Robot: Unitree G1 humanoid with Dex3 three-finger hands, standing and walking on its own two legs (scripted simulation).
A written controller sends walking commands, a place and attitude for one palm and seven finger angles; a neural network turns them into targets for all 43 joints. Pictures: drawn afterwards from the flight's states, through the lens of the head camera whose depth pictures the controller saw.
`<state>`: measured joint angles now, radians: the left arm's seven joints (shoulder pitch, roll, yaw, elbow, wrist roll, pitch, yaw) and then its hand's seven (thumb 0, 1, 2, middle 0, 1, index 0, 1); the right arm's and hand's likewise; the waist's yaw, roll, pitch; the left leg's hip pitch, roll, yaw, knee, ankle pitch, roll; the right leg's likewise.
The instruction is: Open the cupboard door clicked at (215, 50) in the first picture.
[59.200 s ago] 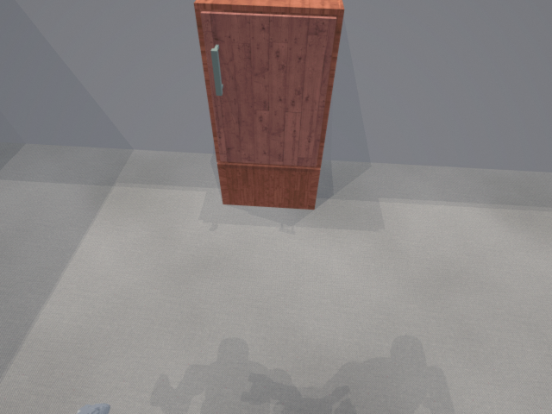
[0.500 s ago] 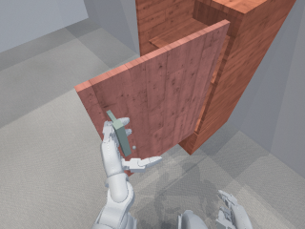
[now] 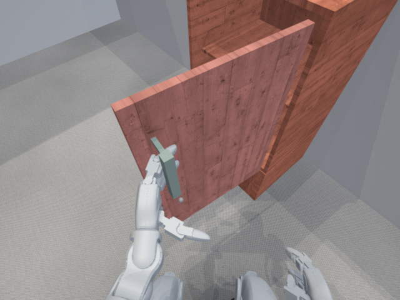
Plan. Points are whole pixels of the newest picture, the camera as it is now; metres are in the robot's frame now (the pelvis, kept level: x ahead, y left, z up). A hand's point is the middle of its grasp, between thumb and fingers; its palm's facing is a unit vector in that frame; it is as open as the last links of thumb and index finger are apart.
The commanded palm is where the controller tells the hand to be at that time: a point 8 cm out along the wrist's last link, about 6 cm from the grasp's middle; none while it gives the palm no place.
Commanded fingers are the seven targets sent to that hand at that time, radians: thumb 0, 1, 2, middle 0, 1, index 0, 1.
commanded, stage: slide the hand sideways off the handle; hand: left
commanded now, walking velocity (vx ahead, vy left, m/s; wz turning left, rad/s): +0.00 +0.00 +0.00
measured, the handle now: (166, 169) +0.36 +0.09 +0.04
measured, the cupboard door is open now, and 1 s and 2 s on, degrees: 83 85 85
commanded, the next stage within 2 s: draw the hand back to the body in 1.08 s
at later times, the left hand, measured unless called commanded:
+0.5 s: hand (165, 218) +0.26 +0.08 +0.04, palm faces -0.14 -0.99 +0.00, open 16.2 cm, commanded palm +0.24 +0.14 +0.04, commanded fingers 0.00 -0.50 0.30 -0.15 -0.30 -0.15 -0.30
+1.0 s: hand (132, 236) +0.23 +0.13 +0.04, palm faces -0.07 -1.00 -0.04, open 16.2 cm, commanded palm +0.20 +0.20 +0.04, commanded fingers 0.00 -0.50 0.30 -0.15 -0.30 -0.15 -0.30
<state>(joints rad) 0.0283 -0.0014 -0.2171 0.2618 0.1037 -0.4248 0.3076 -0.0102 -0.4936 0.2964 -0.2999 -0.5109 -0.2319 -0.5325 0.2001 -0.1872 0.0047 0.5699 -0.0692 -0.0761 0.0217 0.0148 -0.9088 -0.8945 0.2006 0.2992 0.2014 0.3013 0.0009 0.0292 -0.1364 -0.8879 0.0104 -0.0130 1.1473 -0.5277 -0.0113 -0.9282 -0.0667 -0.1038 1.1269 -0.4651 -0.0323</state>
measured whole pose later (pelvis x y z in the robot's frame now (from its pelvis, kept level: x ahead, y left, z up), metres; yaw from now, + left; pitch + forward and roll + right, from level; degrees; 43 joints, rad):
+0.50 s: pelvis +0.01 +0.01 -0.01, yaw -1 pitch +16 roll -1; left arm 0.25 0.08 -0.19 -0.01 -0.03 -0.37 0.02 -0.01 -0.50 0.30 -0.17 -0.32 -0.18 -0.32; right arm 0.23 -0.21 0.02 0.44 -0.02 -0.06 0.01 0.02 -0.91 -0.89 0.20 0.30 0.20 0.30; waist -0.01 0.02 -0.13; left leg -0.90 0.02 0.01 1.20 -0.57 0.01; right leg -0.95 -0.06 -0.08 1.16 -0.49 -0.01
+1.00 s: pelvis +0.02 +0.00 -0.02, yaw -1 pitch +17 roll -1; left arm 0.48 0.16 -0.02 -0.18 -0.15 -0.39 -0.14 -0.01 -0.50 0.30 -0.16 -0.30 -0.17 -0.31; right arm 0.23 -0.22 0.00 0.42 0.00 -0.08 -0.02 0.02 -0.91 -0.89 0.20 0.30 0.20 0.30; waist 0.01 0.03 -0.15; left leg -0.95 0.03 -0.02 1.27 -0.62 -0.01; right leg -0.99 -0.05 -0.10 1.23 -0.54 -0.02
